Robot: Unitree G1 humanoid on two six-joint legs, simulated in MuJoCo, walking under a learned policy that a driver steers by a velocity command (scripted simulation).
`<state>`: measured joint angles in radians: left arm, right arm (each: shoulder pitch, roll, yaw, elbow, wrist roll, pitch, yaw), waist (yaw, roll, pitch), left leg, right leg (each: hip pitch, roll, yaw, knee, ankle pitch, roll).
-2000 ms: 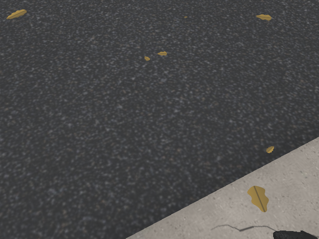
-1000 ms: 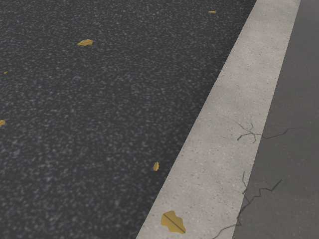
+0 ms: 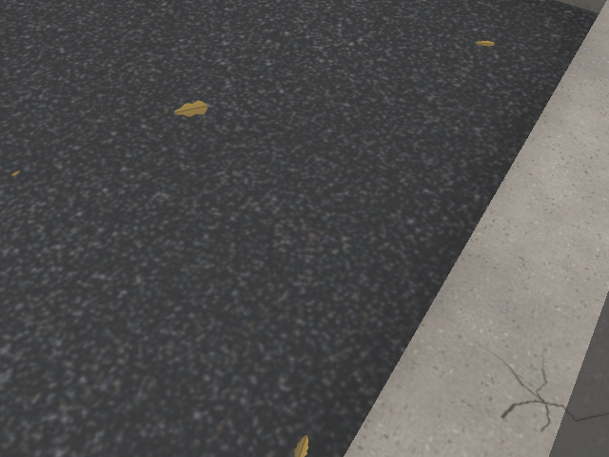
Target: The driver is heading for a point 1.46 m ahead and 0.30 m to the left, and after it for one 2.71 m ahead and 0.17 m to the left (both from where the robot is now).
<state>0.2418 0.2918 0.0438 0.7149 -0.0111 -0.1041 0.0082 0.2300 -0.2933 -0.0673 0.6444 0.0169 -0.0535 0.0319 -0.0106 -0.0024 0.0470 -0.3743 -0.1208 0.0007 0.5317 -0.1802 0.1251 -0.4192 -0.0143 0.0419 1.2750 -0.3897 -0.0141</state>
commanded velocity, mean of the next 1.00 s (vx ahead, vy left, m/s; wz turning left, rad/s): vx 0.50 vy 0.00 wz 0.44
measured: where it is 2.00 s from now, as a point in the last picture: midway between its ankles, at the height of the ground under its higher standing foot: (196, 265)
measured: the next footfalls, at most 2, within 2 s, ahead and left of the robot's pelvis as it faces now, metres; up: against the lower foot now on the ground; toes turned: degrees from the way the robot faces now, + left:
right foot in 0.36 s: +0.40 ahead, -0.14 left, +0.00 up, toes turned +18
left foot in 1.02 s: +0.60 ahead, +0.29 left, -0.15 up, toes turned +28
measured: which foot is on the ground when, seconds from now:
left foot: down 0.00-0.38, up 0.40-1.00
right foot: up 0.00-0.34, down 0.36-1.00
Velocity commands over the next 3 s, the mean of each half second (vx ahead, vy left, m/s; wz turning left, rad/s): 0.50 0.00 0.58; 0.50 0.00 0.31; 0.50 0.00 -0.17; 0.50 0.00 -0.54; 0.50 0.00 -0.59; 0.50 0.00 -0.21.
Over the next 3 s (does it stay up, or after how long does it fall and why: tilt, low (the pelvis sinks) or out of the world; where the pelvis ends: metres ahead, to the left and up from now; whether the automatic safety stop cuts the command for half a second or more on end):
stays up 1.61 0.23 -0.16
